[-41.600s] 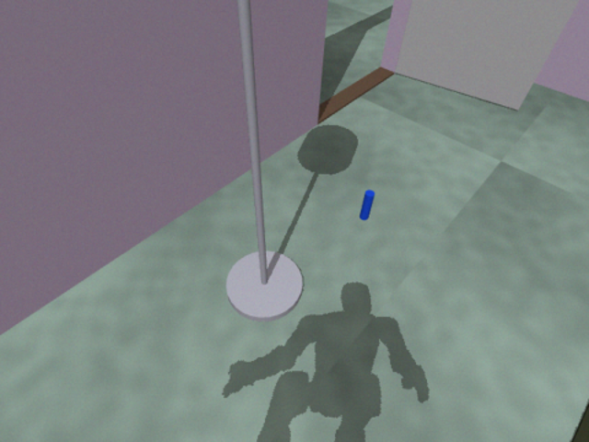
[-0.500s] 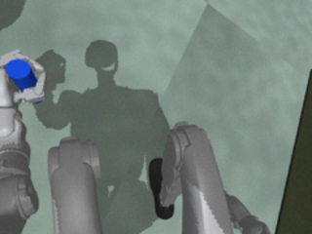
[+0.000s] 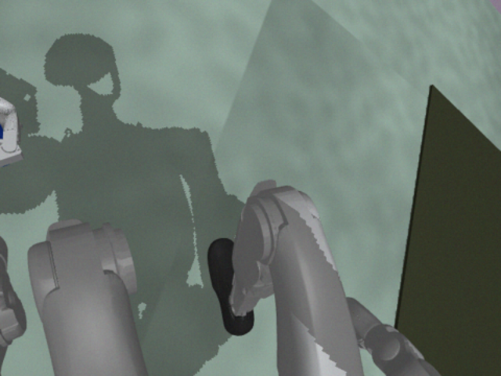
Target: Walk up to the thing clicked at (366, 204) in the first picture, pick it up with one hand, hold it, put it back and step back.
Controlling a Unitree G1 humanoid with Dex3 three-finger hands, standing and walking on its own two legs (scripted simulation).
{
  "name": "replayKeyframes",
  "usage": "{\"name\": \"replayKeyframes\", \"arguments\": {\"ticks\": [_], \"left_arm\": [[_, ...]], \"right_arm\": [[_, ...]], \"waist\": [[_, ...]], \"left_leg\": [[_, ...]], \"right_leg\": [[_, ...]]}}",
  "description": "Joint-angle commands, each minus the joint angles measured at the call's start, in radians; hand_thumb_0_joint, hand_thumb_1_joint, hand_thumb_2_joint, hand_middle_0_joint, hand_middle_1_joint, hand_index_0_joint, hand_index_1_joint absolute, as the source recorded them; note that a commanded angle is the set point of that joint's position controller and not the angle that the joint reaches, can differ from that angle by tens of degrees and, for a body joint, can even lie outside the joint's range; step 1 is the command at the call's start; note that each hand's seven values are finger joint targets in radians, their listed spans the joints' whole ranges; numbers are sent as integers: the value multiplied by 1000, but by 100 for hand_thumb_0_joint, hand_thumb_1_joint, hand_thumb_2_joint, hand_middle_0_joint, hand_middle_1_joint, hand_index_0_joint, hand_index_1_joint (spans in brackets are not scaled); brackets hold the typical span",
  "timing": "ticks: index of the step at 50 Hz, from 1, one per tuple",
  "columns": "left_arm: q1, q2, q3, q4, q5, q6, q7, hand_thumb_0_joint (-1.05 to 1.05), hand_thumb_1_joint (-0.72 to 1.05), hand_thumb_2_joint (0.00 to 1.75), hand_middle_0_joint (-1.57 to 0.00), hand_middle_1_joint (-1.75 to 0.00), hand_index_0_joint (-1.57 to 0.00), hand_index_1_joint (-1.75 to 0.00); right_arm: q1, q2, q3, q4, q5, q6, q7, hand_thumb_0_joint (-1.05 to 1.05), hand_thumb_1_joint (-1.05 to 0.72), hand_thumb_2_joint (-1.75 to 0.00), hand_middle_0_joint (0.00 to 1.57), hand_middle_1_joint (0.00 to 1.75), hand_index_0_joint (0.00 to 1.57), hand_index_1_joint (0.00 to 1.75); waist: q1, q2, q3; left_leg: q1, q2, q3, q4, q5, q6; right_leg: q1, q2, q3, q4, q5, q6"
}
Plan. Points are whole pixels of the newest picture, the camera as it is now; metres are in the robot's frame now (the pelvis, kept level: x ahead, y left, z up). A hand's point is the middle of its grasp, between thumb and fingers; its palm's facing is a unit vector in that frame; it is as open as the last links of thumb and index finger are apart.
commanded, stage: lower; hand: left
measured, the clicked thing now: out of the picture +0.46 +0.25 -0.16
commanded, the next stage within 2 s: loosen in 0.98 s
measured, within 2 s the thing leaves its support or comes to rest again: rests again in 0.92 s
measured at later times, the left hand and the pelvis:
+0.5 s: hand (6, 137) +0.46 +0.23 -0.18, palm faces +0.24 -0.97 +0.00, open 4.9 cm; pelvis +0.00 +0.01 +0.00, yaw -3 degrees
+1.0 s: hand (8, 143) +0.46 +0.23 -0.19, palm faces +0.26 -0.97 -0.01, open 4.9 cm; pelvis -0.01 +0.01 +0.00, yaw -4 degrees
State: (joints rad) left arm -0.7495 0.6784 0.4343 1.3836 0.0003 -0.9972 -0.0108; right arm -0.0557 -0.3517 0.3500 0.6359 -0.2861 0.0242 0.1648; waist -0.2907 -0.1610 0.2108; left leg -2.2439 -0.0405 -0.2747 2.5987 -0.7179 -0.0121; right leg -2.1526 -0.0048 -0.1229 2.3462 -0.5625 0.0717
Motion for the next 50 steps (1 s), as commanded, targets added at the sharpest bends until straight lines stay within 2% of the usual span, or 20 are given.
{"name": "replayKeyframes", "arguments": {"ticks": [1, 5, 6, 8, 10, 12, 13, 17, 22, 24, 26, 27, 31, 32, 36, 39, 41, 44, 47, 50], "left_arm": [[-250, 146, 2, -128, -7, -100, 10, 0, 66, 131, -129, -139, -129, -139], [-284, 142, -28, -118, -6, -120, 20, 0, 65, 132, -130, -141, -131, -141], [-279, 172, -11, -108, -2, -125, 27, 0, 63, 131, -132, -141, -132, -141], [-268, 183, -10, -83, 4, -132, 38, 0, 65, 131, -130, -139, -130, -140], [-277, 175, -20, -75, 12, -145, 49, 0, 66, 132, -129, -139, -129, -139], [-288, 199, -17, -65, 18, -156, 57, 0, 62, 133, -131, -142, -132, -142], [-285, 212, -16, -66, 22, -161, 61, 0, 63, 134, -131, -141, -130, -141], [-274, 216, -21, -36, 24, -175, 75, 0, 61, 132, -131, -140, -130, -141], [-262, 214, -29, -14, 28, -187, 83, 0, 61, 132, -129, -140, -129, -140], [-274, 221, -33, -5, 27, -191, 91, 0, 60, 133, -129, -139, -128, -140], [-274, 241, -27, -9, 22, -198, 96, 0, 60, 132, -128, -138, -128, -139], [-275, 232, -25, -2, 19, -200, 97, 0, 60, 133, -129, -138, -128, -140], [-266, 262, -20, 19, 27, -215, 108, 0, 59, 131, -128, -137, -128, -138], [-248, 270, -16, 17, 28, -217, 108, 0, 60, 132, -128, -138, -128, -139], [-237, 284, -8, 20, 21, -220, 113, 0, 54, 131, -129, -138, -128, -139], [-222, 278, 0, 21, 19, -224, 116, 0, 53, 130, -128, -138, -128, -139], [-234, 281, -11, 25, 26, -228, 120, 0, 56, 131, -128, -137, -127, -139], [-219, 288, -16, 23, 29, -232, 120, 0, 54, 130, -127, -136, -126, -137], [-236, 283, -19, 15, 21, -238, 119, 0, 52, 130, -127, -136, -126, -138], [-253, 286, -21, 36, 17, -240, 118, 0, 53, 130, -130, -137, -128, -139]], "right_arm": [[90, -334, -77, -25, -16, 8, -11, 0, -90, -91, 20, 30, 20, 30], [69, -348, -58, -26, -24, 6, -13, 0, -90, -90, 20, 30, 20, 30], [69, -350, -51, -28, -27, 8, -13, 0, -90, -90, 20, 30, 20, 30], [58, -354, -45, -31, -32, 10, -11, 0, -90, -90, 20, 30, 20, 30], [41, -357, -36, -38, -41, 13, -10, 0, -89, -90, 20, 30, 20, 30], [33, -362, -24, -41, -48, 16, -10, 0, -89, -90, 20, 30, 20, 30], [23, -362, -22, -42, -50, 17, -9, 0, -89, -90, 20, 30, 20, 30], [10, -363, -4, -50, -60, 17, -6, 0, -89, -90, 20, 30, 20, 30], [6, -375, 9, -53, -71, 22, -6, 0, -89, -90, 20, 30, 20, 30], [-3, -375, 18, -55, -72, 20, -4, 0, -89, -90, 20, 30, 20, 30], [-9, -373, 26, -58, -74, 20, -4, 0, -89, -90, 20, 30, 20, 30], [-8, -372, 29, -62, -76, 20, -4, 0, -89, -90, 20, 30, 20, 30], [-21, -381, 39, -60, -83, 21, -5, 0, -89, -90, 20, 30, 20, 30], [-23, -375, 41, -64, -85, 21, -5, 0, -89, -90, 20, 30, 20, 30], [-31, -379, 48, -63, -88, 18, -9, 0, -89, -90, 20, 30, 20, 30], [-35, -387, 51, -67, -89, 20, -10, 0, -89, -90, 20, 30, 20, 30], [-35, -392, 55, -66, -93, 23, -8, 0, -89, -90, 20, 30, 20, 30], [-41, -386, 59, -67, -95, 25, -8, 0, -89, -90, 20, 30, 20, 30], [-41, -389, 62, -65, -98, 22, -9, 0, -89, -90, 20, 30, 20, 30], [-53, -398, 63, -68, -96, 19, -10, 0, -89, -90, 20, 30, 20, 30]], "waist": [[-82, 437, -633], [-112, 443, -597], [-110, 460, -596], [-104, 467, -584], [-119, 476, -550], [-124, 492, -538], [-116, 500, -529], [-130, 479, -505], [-149, 499, -512], [-157, 482, -495], [-152, 472, -499], [-160, 466, -499], [-159, 483, -476], [-150, 472, -495], [-148, 475, -488], [-155, 480, -483], [-170, 494, -476], [-159, 488, -465], [-170, 487, -470], [-185, 463, -429]], "left_leg": [[398, 48, 85, -339, 136, -6], [422, 56, 52, -340, 156, -12], [427, 57, 46, -348, 159, -15], [435, 59, 37, -352, 149, -19], [441, 62, 24, -358, 145, -24], [446, 64, 18, -360, 133, -26], [436, 63, 20, -359, 120, -25], [423, 64, 14, -349, 115, -22], [481, 72, -13, -356, 171, -31], [452, 71, -16, -352, 150, -27], [438, 71, -11, -338, 152, -22], [440, 72, -13, -335, 159, -21], [434, 74, -21, -344, 134, -25], [434, 73, -11, -329, 138, -21], [430, 75, -4, -323, 149, -19], [465, 82, -24, -334, 179, -28], [466, 81, -33, -342, 183, -31], [450, 81, -27, -333, 171, -27], [467, 83, -29, -325, 186, -28], [426, 82, -38, -332, 120, -23]], "right_leg": [[363, 32, -138, -147, 133, -80], [340, 32, -154, -131, 154, -77], [348, 32, -158, -125, 156, -78], [338, 34, -165, -122, 148, -78], [319, 32, -174, -116, 146, -76], [324, 35, -180, -117, 139, -75], [321, 37, -179, -116, 129, -75], [332, 42, -182, -127, 132, -72], [339, 45, -197, -116, 172, -70], [345, 46, -198, -125, 162, -69], [363, 51, -192, -130, 168, -66], [368, 52, -195, -134, 173, -65], [363, 54, -206, -130, 156, -64], [377, 59, -200, -137, 159, -64], [393, 62, -200, -144, 168, -65], [380, 62, -217, -130, 190, -65], [375, 61, -225, -125, 194, -66], [382, 65, -221, -130, 183, -66], [386, 66, -220, -132, 197, -65], [359, 65, -230, -139, 154, -63]]}}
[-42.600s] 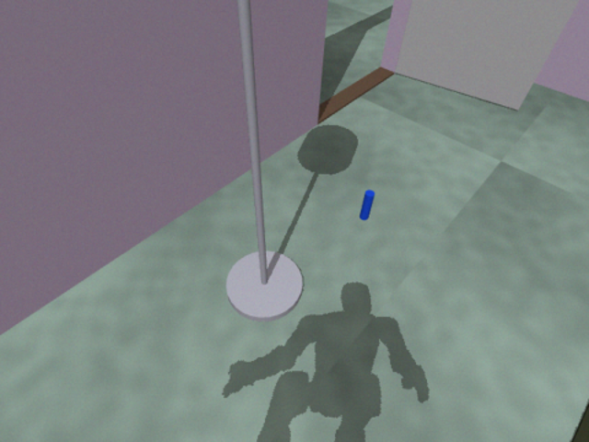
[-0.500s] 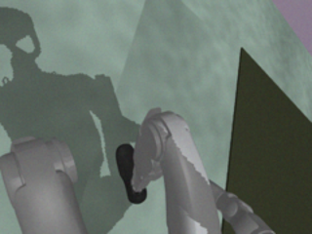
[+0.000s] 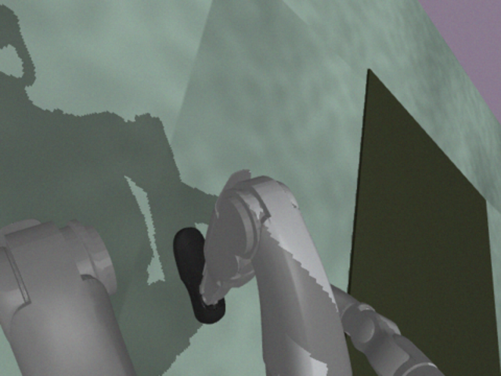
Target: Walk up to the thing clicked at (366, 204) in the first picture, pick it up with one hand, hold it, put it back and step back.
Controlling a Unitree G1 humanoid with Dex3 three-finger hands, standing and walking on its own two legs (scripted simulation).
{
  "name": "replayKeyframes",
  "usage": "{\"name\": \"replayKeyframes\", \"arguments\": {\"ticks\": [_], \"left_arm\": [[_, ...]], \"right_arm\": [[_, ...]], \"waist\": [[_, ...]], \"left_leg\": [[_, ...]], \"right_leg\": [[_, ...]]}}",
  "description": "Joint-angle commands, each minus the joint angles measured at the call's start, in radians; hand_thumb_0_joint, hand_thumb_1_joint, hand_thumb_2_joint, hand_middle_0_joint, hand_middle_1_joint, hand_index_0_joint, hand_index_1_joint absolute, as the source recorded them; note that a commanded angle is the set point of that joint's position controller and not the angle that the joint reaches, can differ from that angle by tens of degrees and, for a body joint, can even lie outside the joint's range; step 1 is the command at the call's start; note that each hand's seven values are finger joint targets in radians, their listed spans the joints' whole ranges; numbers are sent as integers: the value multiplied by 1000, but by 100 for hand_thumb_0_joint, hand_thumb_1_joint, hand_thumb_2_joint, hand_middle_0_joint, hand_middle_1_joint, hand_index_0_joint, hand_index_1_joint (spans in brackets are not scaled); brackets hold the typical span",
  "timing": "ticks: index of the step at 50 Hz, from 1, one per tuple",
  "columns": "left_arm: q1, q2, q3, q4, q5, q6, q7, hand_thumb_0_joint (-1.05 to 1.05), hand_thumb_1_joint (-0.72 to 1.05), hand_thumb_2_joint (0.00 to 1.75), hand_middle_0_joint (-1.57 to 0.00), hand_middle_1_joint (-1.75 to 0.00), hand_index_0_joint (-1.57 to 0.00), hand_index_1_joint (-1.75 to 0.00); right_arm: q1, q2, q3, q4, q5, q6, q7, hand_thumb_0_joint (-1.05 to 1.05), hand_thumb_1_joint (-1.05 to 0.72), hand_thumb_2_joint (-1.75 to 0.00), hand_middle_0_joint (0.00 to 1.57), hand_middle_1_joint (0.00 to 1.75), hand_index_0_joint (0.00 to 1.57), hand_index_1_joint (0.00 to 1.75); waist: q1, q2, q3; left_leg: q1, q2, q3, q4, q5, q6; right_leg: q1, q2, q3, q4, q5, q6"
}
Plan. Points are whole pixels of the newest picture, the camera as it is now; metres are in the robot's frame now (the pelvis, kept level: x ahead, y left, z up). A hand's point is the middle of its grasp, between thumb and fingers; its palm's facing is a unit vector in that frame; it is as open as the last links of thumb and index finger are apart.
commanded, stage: loosen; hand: left
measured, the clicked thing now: out of the picture +0.44 +0.27 -0.21
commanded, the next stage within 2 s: open in 0.28 s
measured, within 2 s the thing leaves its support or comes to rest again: neither
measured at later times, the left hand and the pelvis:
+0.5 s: hand out of the picture +0.45 +0.25 -0.19, palm faces +0.33 -0.94 +0.01, open 5.5 cm; pelvis +0.00 +0.00 +0.00, yaw -1 degrees
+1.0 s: hand out of the picture +0.45 +0.25 -0.19, palm faces +0.32 -0.95 +0.02, open 12.5 cm; pelvis +0.00 +0.00 +0.00, yaw -1 degrees
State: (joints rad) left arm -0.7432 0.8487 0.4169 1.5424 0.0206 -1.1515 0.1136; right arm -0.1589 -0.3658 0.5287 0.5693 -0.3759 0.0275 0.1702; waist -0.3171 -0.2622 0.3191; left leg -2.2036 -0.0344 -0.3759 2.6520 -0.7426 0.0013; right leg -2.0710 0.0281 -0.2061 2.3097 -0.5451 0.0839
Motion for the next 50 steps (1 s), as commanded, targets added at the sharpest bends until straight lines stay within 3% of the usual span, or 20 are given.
{"name": "replayKeyframes", "arguments": {"ticks": [1, 4, 5, 8, 13, 17, 18, 20, 21, 24, 27, 37, 42, 48, 50], "left_arm": [[-247, 116, 2, -121, -5, -89, -6, 0, 53, 130, -130, -138, -129, -139], [-240, 123, -11, -111, 0, -94, -9, 0, 52, 128, -128, -135, -127, -137], [-236, 124, -1, -108, -4, -95, -7, 0, 56, 120, -130, -132, -131, -131], [-233, 127, 5, -110, -7, -101, -8, 0, 43, 96, -119, -115, -121, -113], [-219, 142, 7, -108, -3, -100, -2, 0, 22, 80, -112, -104, -113, -102], [-228, 139, 8, -121, -8, -101, 0, 0, 16, 72, -109, -97, -110, -95], [-233, 137, 7, -132, -6, -101, 1, 0, 13, 74, -101, -89, -102, -89], [-219, 132, 6, -104, -4, -96, 2, 0, 29, 89, -115, -105, -115, -105], [-225, 126, 2, -116, -5, -96, 3, 0, 21, 81, -113, -101, -114, -100], [-228, 116, -13, -111, 4, -92, -4, 0, 17, 69, -89, -79, -90, -80], [-234, 121, -6, -108, 8, -89, -4, 0, 13, 62, -78, -69, -76, -70], [-242, 126, -8, -97, -1, -89, -5, 0, -7, 44, -61, -50, -59, -52], [-236, 122, -6, -100, 5, -89, -8, 0, -17, 37, -51, -41, -48, -43], [-226, 124, 1, -106, 1, -85, -8, 0, -25, 27, -40, -29, -37, -31], [-228, 133, 6, -122, -2, -89, -11, 0, -35, 25, -29, -25, -27, -27]], "right_arm": [[53, -385, -115, 2, -8, 15, -15, 0, -89, -90, 20, 30, 20, 30], [47, -382, -111, 2, -12, 15, -14, 0, -88, -90, 20, 30, 20, 30], [45, -382, -109, -2, -12, 13, -15, 0, -89, -89, 20, 30, 20, 30], [45, -386, -109, -3, -15, 12, -14, 0, -90, -89, 20, 30, 20, 30], [34, -385, -102, -7, -15, 16, -14, 0, -90, -89, 20, 30, 20, 30], [44, -382, -101, 0, -21, 14, -14, 0, -90, -89, 20, 30, 20, 30], [44, -382, -103, -2, -19, 13, -15, 0, -91, -90, 20, 30, 20, 30], [45, -382, -100, 1, -21, 13, -14, 0, -89, -89, 20, 30, 20, 30], [42, -381, -103, -2, -18, 14, -14, 0, -90, -89, 20, 30, 20, 30], [36, -384, -105, -3, -19, 18, -15, 0, -90, -90, 20, 30, 20, 30], [32, -386, -106, -7, -18, 20, -12, 0, -90, -90, 20, 30, 20, 30], [33, -379, -100, -10, -19, 15, -12, 0, -90, -90, 20, 30, 20, 30], [30, -384, -105, -14, -17, 17, -12, 0, -90, -90, 20, 30, 20, 30], [33, -378, -103, -10, -18, 16, -13, 0, -90, -90, 20, 30, 20, 30], [33, -379, -103, -9, -19, 16, -16, 0, -91, -90, 20, 30, 20, 30]], "waist": [[-157, 572, -542], [-148, 564, -537], [-149, 556, -537], [-147, 576, -554], [-138, 583, -532], [-143, 575, -552], [-146, 581, -551], [-148, 565, -550], [-150, 566, -549], [-154, 583, -530], [-152, 592, -509], [-156, 544, -526], [-151, 574, -511], [-143, 577, -530], [-143, 576, -543]], "left_leg": [[401, 76, 61, -388, 147, -39], [385, 74, 63, -382, 131, -36], [383, 73, 65, -377, 136, -35], [419, 76, 59, -382, 164, -40], [409, 78, 57, -389, 169, -43], [401, 75, 70, -369, 179, -37], [412, 77, 67, -370, 194, -38], [411, 79, 63, -367, 206, -38], [418, 80, 62, -368, 206, -38], [428, 82, 51, -386, 196, -43], [427, 84, 42, -403, 162, -47], [380, 75, 58, -378, 140, -32], [416, 82, 42, -401, 144, -43], [419, 81, 56, -384, 185, -42], [426, 81, 60, -375, 203, -40]], "right_leg": [[280, 32, -149, -102, 137, -75], [286, 35, -147, -106, 125, -74], [290, 35, -148, -108, 130, -73], [293, 35, -150, -100, 148, -74], [288, 36, -153, -99, 147, -77], [318, 39, -146, -110, 161, -73], [315, 38, -147, -106, 172, -74], [318, 39, -150, -104, 183, -72], [308, 38, -148, -104, 180, -74], [284, 35, -156, -94, 166, -76], [262, 32, -160, -93, 136, -77], [290, 39, -152, -115, 131, -73], [266, 34, -157, -98, 122, -77], [288, 36, -150, -102, 156, -76], [296, 37, -148, -102, 172, -76]]}}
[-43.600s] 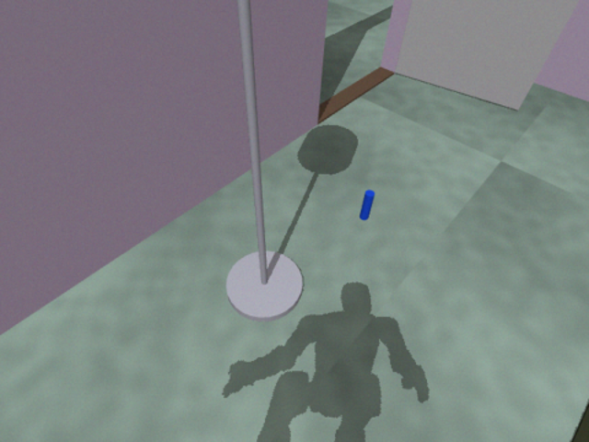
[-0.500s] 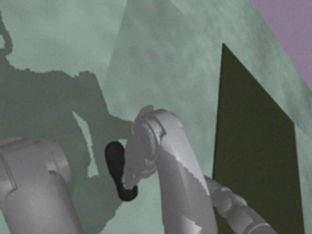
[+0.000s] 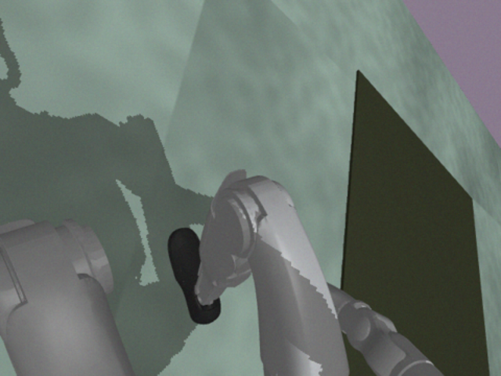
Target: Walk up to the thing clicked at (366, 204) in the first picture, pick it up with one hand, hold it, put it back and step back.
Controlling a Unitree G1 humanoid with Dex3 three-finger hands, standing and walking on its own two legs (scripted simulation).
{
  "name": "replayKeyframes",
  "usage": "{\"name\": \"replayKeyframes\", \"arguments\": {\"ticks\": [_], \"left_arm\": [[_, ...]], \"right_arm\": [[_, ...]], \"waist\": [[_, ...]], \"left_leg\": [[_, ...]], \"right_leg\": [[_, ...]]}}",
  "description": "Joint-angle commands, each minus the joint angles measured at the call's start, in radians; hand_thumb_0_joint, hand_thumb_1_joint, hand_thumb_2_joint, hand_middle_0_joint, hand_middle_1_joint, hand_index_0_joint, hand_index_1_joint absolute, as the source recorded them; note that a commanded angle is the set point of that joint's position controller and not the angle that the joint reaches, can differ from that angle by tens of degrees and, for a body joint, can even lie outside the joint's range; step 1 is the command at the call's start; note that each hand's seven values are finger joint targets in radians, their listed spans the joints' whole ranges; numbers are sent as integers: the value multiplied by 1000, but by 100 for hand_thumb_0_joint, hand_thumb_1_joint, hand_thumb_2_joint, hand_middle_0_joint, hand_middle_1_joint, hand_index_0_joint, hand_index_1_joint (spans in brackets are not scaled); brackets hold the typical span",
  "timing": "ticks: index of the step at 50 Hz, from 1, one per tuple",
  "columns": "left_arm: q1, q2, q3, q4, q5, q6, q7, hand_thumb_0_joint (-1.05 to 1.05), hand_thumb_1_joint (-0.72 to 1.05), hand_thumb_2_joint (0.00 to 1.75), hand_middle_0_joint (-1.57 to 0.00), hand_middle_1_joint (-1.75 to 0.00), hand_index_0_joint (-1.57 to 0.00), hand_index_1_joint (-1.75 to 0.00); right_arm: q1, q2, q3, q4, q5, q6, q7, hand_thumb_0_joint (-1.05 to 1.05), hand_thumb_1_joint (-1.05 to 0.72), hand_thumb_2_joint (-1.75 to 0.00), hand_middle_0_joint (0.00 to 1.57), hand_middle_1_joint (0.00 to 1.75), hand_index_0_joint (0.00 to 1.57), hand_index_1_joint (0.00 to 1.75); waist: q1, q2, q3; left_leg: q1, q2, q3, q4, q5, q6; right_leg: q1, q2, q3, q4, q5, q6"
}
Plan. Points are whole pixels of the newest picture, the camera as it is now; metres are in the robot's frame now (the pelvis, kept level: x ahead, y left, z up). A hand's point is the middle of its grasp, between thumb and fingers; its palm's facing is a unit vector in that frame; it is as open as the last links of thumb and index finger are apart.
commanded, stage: withdraw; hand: left
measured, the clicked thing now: out of the picture +0.44 +0.27 -0.22
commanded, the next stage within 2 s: rise in 0.32 s
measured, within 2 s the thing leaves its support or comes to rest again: neither
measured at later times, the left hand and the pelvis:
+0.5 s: hand out of the picture +0.43 +0.35 -0.10, palm faces +0.30 -0.95 -0.10, open 17.5 cm; pelvis +0.00 +0.00 +0.02, yaw +3 degrees
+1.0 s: hand out of the picture +0.31 +0.36 +0.04, palm faces +0.24 -0.86 -0.46, open 17.5 cm; pelvis +0.02 -0.01 +0.13, yaw +11 degrees
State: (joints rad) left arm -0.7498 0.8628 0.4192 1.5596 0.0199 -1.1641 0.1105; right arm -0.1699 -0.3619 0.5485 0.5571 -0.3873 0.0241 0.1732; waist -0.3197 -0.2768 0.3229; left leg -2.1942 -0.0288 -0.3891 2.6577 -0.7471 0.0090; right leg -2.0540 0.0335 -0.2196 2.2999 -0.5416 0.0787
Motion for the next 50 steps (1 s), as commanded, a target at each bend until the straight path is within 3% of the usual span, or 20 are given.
{"name": "replayKeyframes", "arguments": {"ticks": [1, 7, 11, 16, 18, 20, 22, 23, 24, 25, 27, 28, 31, 32, 34, 38, 41, 45, 47, 50], "left_arm": [[-235, 130, 6, -146, -4, -78, -10, 0, -37, 23, -27, -23, -25, -25], [-227, 270, 121, -300, -2, -64, -22, 0, -49, 14, -18, -14, -15, -16], [-195, 285, 152, -434, -3, 10, -56, 0, -59, 7, -12, -7, -9, -10], [-122, 115, 6, -478, -34, 168, -178, 0, -59, 1, -11, -4, -8, -5], [-137, 17, -66, -441, -71, 226, -243, 0, -61, 0, -10, -2, -8, -3], [-198, 19, -54, -424, -112, 261, -282, 0, -61, 0, -9, -4, -10, -3], [-232, 42, -7, -443, -144, 276, -306, 0, -53, 8, -5, -2, -3, -3], [-208, 247, 39, -431, 62, 329, -247, 0, -57, 6, -9, -7, -8, -8], [-277, 181, 27, -508, 50, 355, -234, 0, -56, 6, -8, -8, -8, -8], [-282, 205, 59, -553, 56, 378, -227, 0, -56, 6, -9, -9, -9, -8], [-231, 223, 103, -554, 72, 432, -214, 0, -58, 7, -9, -10, -9, -10], [-241, 220, 90, -556, 84, 456, -207, 0, -58, 7, -9, -10, -9, -10], [-265, 310, 146, -652, 115, 519, -191, 0, -51, 10, -6, -7, -6, -7], [-274, 278, 122, -682, 118, 541, -194, 0, -54, 6, -5, -6, -5, -6], [-175, 237, 133, -718, 118, 596, -187, 0, -53, 7, -5, -6, -6, -6], [24, -33, 0, -743, 104, 712, -199, 0, -57, 4, -5, -5, -5, -5], [130, -111, -62, -811, 93, 802, -192, 0, -57, 4, -5, -5, -5, -5], [223, -41, -17, -1149, 70, 896, -154, 0, -57, 4, -5, -5, -5, -5], [358, -37, 2, -1186, 63, 949, -127, 0, -51, 8, -6, -6, -6, -6], [341, -51, -18, -1323, 57, 1006, -87, 0, -56, 5, -5, -5, -5, -5]], "right_arm": [[45, -381, -121, 1, -7, 21, -20, 0, -91, -90, 20, 30, 20, 30], [73, -386, -137, -5, 4, 39, -24, 0, -91, -90, 20, 30, 20, 30], [105, -382, -188, -16, 27, 56, -29, 0, -92, -91, 20, 30, 20, 30], [165, -357, -253, -8, 89, 66, -46, 0, -92, -90, 20, 30, 20, 30], [175, -346, -266, 7, 126, 61, -58, 0, -91, -90, 20, 30, 20, 30], [181, -347, -274, 4, 156, 54, -68, 0, -90, -89, 20, 30, 20, 30], [186, -346, -284, -7, 172, 47, -70, 0, -81, -88, 20, 30, 20, 30], [228, -314, -345, 21, 188, 68, -70, 0, -89, -92, 20, 30, 20, 30], [233, -294, -345, 3, 199, 81, -67, 0, -95, -92, 20, 30, 20, 30], [241, -310, -378, -16, 213, 88, -68, 0, -96, -92, 20, 30, 20, 30], [250, -297, -402, -34, 231, 108, -71, 0, -98, -93, 20, 30, 20, 30], [248, -267, -396, -33, 242, 110, -69, 0, -99, -93, 20, 30, 20, 30], [299, -249, -437, -13, 264, 130, -78, 0, -95, -90, 20, 30, 20, 30], [310, -243, -452, -14, 271, 134, -81, 0, -90, -90, 20, 30, 20, 30], [323, -224, -482, -32, 291, 135, -86, 0, -90, -90, 20, 30, 20, 30], [370, -191, -552, -36, 332, 132, -85, 0, -90, -90, 20, 30, 20, 30], [376, -178, -588, -52, 363, 132, -91, 0, -90, -90, 20, 30, 20, 30], [388, -152, -624, -104, 404, 135, -114, 0, -90, -90, 20, 30, 20, 30], [375, -155, -640, -132, 424, 130, -140, 0, -90, -90, 20, 30, 20, 30], [355, -116, -627, -146, 437, 117, -182, 0, -90, -90, 20, 30, 20, 30]], "waist": [[-145, 592, -547], [-77, 705, -644], [-35, 776, -732], [-49, 704, -723], [-73, 603, -623], [-77, 538, -569], [-49, 530, -603], [54, 663, -741], [44, 730, -805], [62, 779, -891], [95, 812, -917], [101, 811, -906], [134, 807, -910], [128, 810, -924], [171, 780, -966], [166, 655, -1018], [178, 528, -1001], [236, 439, -1152], [251, 412, -1130], [250, 426, -1066]], "left_leg": [[405, 74, 79, -375, 197, -45], [485, 81, 84, -409, 240, -60], [515, 79, 115, -442, 264, -64], [407, 67, 158, -460, 219, -43], [326, 62, 152, -463, 144, -27], [278, 60, 134, -478, 62, -12], [302, 57, 116, -497, 21, -12], [448, 64, 148, -552, 81, -27], [513, 72, 130, -583, 106, -40], [577, 77, 130, -610, 127, -47], [585, 70, 151, -634, 145, -53], [560, 68, 167, -635, 150, -50], [552, 58, 204, -649, 153, -42], [558, 55, 214, -661, 151, -40], [566, 50, 234, -691, 161, -35], [598, 38, 245, -738, 206, -29], [596, 32, 240, -798, 143, -14], [668, 23, 274, -877, 127, 9], [705, 26, 274, -946, 82, 12], [781, 36, 267, -1044, 43, 12]], "right_leg": [[286, 33, -133, -95, 160, -70], [301, 21, -122, -75, 170, -78], [306, 13, -95, -84, 175, -87], [275, 12, -67, -119, 163, -88], [200, 10, -68, -138, 112, -86], [149, 4, -69, -153, 55, -85], [127, -3, -70, -144, 22, -86], [114, -12, -48, -142, 20, -96], [96, -15, -47, -125, 31, -99], [103, -20, -39, -117, 47, -103], [104, -28, -16, -117, 54, -107], [85, -26, -2, -117, 41, -110], [76, -27, 38, -145, 29, -116], [82, -28, 46, -157, 29, -117], [100, -31, 65, -184, 32, -119], [100, -38, 82, -256, 47, -119], [127, -38, 98, -341, 0, -116], [364, -40, 135, -482, -13, -105], [418, -42, 145, -538, -45, -102], [476, -44, 159, -613, -59, -100]]}}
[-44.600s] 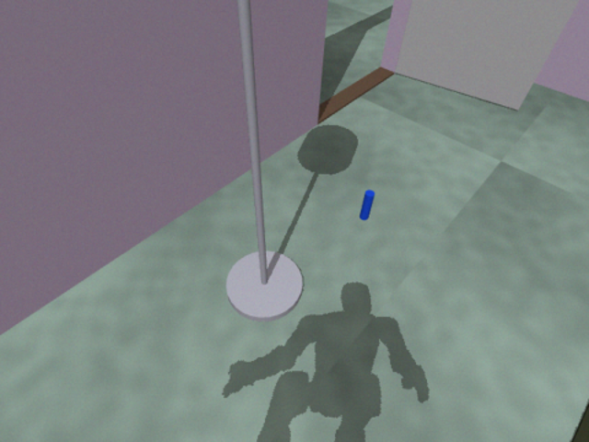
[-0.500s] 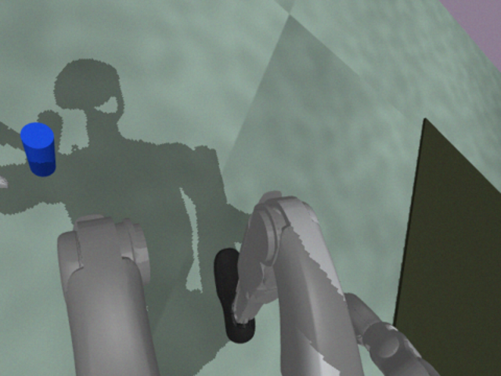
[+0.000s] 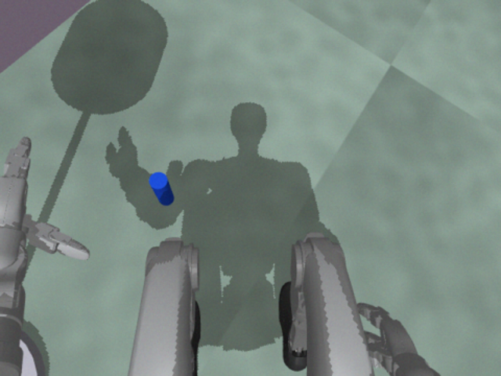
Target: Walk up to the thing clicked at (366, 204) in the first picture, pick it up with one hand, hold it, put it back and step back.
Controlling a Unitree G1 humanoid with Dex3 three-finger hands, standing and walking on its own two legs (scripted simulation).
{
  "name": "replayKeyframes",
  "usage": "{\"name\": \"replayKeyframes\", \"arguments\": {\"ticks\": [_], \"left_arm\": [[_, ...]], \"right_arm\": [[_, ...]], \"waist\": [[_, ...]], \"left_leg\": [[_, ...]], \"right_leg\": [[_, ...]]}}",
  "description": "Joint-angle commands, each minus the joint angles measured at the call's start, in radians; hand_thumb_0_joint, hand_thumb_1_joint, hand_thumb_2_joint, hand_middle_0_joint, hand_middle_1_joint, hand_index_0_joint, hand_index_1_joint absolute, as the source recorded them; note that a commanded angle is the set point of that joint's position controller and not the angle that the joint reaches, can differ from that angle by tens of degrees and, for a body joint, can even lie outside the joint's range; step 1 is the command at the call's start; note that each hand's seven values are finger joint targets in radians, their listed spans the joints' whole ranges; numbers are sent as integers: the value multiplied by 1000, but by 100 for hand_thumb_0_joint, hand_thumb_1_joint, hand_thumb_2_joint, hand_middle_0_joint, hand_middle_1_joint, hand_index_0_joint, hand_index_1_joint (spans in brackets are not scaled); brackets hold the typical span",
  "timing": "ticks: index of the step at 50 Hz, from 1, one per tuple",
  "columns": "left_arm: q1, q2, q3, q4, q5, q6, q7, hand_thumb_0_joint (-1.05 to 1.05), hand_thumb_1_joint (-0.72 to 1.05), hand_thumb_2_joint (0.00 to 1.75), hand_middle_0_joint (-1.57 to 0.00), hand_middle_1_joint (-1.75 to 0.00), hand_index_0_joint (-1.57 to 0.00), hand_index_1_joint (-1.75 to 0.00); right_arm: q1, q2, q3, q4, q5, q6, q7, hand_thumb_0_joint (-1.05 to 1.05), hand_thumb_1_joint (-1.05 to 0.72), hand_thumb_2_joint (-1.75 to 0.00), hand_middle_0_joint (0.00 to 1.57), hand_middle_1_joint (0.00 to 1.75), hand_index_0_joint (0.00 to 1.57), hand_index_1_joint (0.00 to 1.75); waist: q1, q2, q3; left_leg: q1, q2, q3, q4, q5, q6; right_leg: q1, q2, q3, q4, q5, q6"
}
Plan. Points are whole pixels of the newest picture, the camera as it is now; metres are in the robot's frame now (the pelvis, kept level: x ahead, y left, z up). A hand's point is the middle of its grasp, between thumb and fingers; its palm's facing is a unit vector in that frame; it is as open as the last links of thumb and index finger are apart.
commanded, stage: home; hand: left
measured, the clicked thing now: (162, 190) +0.46 +0.19 -0.35
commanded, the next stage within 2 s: none
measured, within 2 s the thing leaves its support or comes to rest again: neither
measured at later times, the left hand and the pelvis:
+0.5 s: hand (43, 231) +0.29 +0.21 +0.12, palm faces +0.15 -0.92 -0.37, open 17.6 cm; pelvis +0.07 -0.03 +0.22, yaw +4 degrees
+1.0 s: hand out of the picture +0.24 +0.18 +0.23, palm faces +0.21 -0.93 -0.30, open 17.7 cm; pelvis +0.09 -0.02 +0.29, yaw +5 degrees
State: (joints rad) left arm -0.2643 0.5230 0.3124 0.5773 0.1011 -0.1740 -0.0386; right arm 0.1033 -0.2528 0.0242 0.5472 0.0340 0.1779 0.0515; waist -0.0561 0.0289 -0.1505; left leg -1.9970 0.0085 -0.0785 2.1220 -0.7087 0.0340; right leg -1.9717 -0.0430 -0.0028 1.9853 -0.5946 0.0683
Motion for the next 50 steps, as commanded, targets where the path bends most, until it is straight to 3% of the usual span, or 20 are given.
{"name": "replayKeyframes", "arguments": {"ticks": [1, 3, 8, 10, 13, 15, 17, 19, 25, 27, 30, 33, 35, 40, 41, 46, 50], "left_arm": [[-130, 280, 87, -365, -27, 32, 75, 0, -56, 5, -5, -5, -5, -5], [-31, 245, 77, -359, -34, 62, 100, 0, -56, 5, -5, -5, -5, -5], [91, 75, -45, -358, -52, 129, 134, 0, -58, 4, -5, -5, -5, -5], [142, 58, -52, -342, -57, 151, 146, 0, -60, 2, -5, -4, -5, -4], [217, -2, -99, -350, -68, 190, 155, 0, -61, 2, -5, -4, -5, -4], [260, 5, -90, -362, -73, 214, 168, 0, -59, 3, -5, -5, -5, -5], [307, -22, -116, -393, -77, 239, 175, 0, -61, 2, -5, -4, -5, -4], [342, -26, -116, -433, -87, 263, 190, 0, -59, 3, -5, -5, -5, -5], [474, -122, -199, -528, -100, 338, 218, 0, -59, 3, -5, -5, -5, -5], [516, -122, -197, -572, -102, 359, 227, 0, -56, 5, -5, -5, -5, -5], [570, -157, -235, -643, -107, 386, 235, 0, -56, 5, -5, -5, -5, -5], [657, -176, -248, -721, -110, 408, 238, 0, -59, 3, -5, -5, -5, -5], [682, -198, -274, -757, -111, 418, 236, 0, -61, 2, -5, -4, -5, -4], [717, -215, -282, -782, -108, 423, 222, 0, -61, 2, -5, -4, -5, -4], [720, -212, -276, -798, -107, 421, 220, 0, -60, 3, -5, -5, -5, -5], [723, -223, -273, -775, -98, 415, 206, 0, -61, 2, -5, -4, -5, -4], [683, -220, -267, -799, -95, 404, 203, 0, -60, 2, -5, -5, -5, -5]], "right_arm": [[79, -213, -101, -143, 19, -43, -73, 0, -90, -90, 20, 30, 20, 30], [68, -188, -94, -156, 19, -55, -94, 0, -90, -90, 20, 30, 20, 30], [80, -147, -83, -144, 11, -104, -138, 0, -90, -90, 20, 30, 20, 30], [91, -143, -83, -138, 11, -120, -149, 0, -90, -90, 20, 30, 20, 30], [108, -130, -78, -139, 11, -141, -158, 0, -90, -90, 20, 30, 20, 30], [112, -124, -74, -145, 9, -151, -165, 0, -90, -90, 20, 30, 20, 30], [115, -116, -72, -147, 6, -164, -171, 0, -90, -90, 20, 30, 20, 30], [121, -110, -68, -161, 10, -176, -181, 0, -90, -90, 20, 30, 20, 30], [139, -93, -62, -170, 13, -211, -212, 0, -90, -90, 20, 30, 20, 30], [147, -90, -59, -180, 12, -222, -223, 0, -90, -90, 20, 30, 20, 30], [145, -78, -53, -195, 9, -238, -236, 0, -90, -90, 20, 30, 20, 30], [142, -70, -50, -209, 5, -259, -248, 0, -90, -90, 20, 30, 20, 30], [136, -66, -49, -220, 1, -270, -254, 0, -90, -90, 20, 30, 20, 30], [123, -69, -49, -231, -9, -298, -253, 0, -90, -90, 20, 30, 20, 30], [118, -68, -49, -235, -9, -303, -251, 0, -90, -90, 20, 30, 20, 30], [130, -70, -53, -222, -21, -325, -248, 0, -90, -90, 20, 30, 20, 30], [117, -69, -52, -220, -26, -337, -244, 0, -90, -90, 20, 30, 20, 30]], "waist": [[-9, 128, -602], [3, 127, -571], [-16, 132, -477], [-7, 113, -454], [-14, 73, -429], [-5, 46, -417], [-2, 33, -417], [10, 29, -412], [6, 24, -309], [21, 50, -271], [13, 29, -219], [30, 36, -184], [18, 17, -136], [18, -36, -25], [26, -19, -21], [14, -20, -49], [19, 7, -61]], "left_leg": [[619, 0, -39, -534, 21, -15], [654, -2, -14, -582, 47, -16], [766, -2, 32, -670, 138, -18], [823, 1, 39, -704, 208, -20], [893, 1, 49, -757, 292, -17], [928, 0, 48, -810, 327, -16], [994, 1, 49, -853, 384, -17], [1040, 1, 53, -906, 402, -19], [1198, 0, 68, -1039, 462, -28], [1248, -1, 73, -1097, 454, -31], [1296, -3, 75, -1162, 435, -31], [1339, -1, 70, -1207, 452, -33], [1350, -2, 71, -1228, 440, -31], [1351, 0, 65, -1290, 384, -30], [1352, -1, 67, -1295, 373, -30], [1397, -5, 78, -1276, 470, -33], [1412, -5, 78, -1297, 426, -36]], "right_leg": [[425, 32, -53, -319, 4, -90], [498, 33, -45, -374, 11, -89], [641, 30, -33, -527, 82, -93], [704, 29, -32, -578, 136, -94], [834, 27, -30, -663, 215, -91], [936, 26, -33, -719, 250, -87], [1006, 28, -30, -766, 304, -85], [1096, 27, -30, -818, 323, -81], [1237, 31, -31, -967, 388, -74], [1274, 34, -36, -1015, 372, -75], [1332, 39, -49, -1077, 356, -71], [1370, 46, -61, -1111, 362, -73], [1375, 50, -69, -1136, 356, -70], [1386, 54, -83, -1185, 295, -65], [1392, 50, -79, -1192, 286, -66], [1429, 47, -69, -1188, 380, -63], [1438, 48, -67, -1198, 338, -65]]}}
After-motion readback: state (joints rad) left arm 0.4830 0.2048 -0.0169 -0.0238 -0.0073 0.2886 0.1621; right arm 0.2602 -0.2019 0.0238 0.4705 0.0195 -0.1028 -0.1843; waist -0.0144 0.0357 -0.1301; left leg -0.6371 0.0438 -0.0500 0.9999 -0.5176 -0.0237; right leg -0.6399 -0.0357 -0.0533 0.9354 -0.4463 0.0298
